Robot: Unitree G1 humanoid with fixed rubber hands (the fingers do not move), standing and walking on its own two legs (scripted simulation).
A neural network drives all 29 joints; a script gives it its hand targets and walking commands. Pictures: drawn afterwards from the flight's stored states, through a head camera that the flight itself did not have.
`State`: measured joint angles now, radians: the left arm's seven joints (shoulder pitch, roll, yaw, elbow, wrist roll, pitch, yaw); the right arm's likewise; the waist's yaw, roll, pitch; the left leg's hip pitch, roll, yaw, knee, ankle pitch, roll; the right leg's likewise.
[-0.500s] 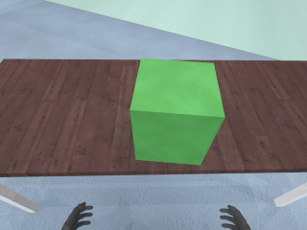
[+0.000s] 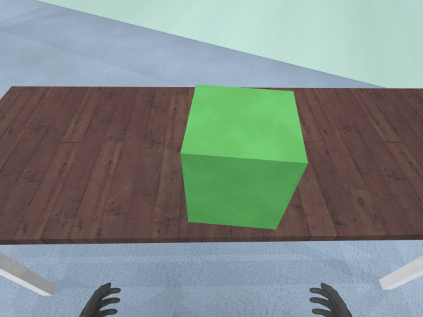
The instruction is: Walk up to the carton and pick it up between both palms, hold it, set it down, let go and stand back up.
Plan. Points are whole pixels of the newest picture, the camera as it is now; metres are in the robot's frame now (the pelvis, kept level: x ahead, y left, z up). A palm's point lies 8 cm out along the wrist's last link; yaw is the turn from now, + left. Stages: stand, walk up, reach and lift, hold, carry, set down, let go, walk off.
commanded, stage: stand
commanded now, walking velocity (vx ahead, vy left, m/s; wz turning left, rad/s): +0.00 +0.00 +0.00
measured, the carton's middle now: (237, 160) +0.43 -0.05 +0.03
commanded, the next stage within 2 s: walk up in 1.90 s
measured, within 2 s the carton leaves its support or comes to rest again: neither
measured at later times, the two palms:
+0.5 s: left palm out of the picture +0.10 +0.24 -0.09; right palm out of the picture +0.10 -0.24 -0.10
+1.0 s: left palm out of the picture +0.08 +0.24 -0.09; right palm out of the picture +0.08 -0.25 -0.10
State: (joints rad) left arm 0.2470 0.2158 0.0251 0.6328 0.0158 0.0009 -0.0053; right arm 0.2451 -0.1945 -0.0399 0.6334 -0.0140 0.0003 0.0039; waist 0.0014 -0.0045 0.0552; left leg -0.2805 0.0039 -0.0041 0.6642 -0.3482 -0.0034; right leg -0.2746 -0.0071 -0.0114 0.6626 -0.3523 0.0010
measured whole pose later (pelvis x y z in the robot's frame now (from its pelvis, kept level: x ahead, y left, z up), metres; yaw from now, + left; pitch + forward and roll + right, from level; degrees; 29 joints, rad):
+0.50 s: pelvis -0.01 -0.01 +0.00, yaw +1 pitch -2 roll +0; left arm 0.27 0.22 0.02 0.65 0.01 0.00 -0.01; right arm 0.26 -0.20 -0.04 0.67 -0.01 0.00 0.01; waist 0.00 0.00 0.06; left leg -0.27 0.01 -0.02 0.63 -0.31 -0.01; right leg -0.26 -0.01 -0.02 0.63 -0.33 -0.01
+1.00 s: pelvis -0.01 -0.01 +0.01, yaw +1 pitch -3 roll +0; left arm 0.29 0.23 0.01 0.67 0.01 0.00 -0.01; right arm 0.29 -0.21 -0.03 0.70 -0.01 0.00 0.01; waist 0.00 0.00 0.05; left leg -0.27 0.01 -0.03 0.60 -0.29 -0.02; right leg -0.25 0.00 -0.03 0.59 -0.30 -0.01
